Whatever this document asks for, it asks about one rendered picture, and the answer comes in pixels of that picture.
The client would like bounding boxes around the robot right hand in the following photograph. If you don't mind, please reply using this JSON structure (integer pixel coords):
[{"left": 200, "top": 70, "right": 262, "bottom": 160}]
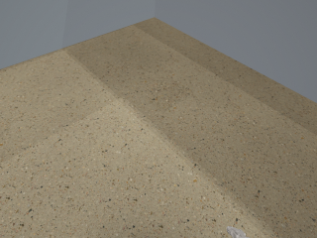
[{"left": 226, "top": 226, "right": 250, "bottom": 238}]

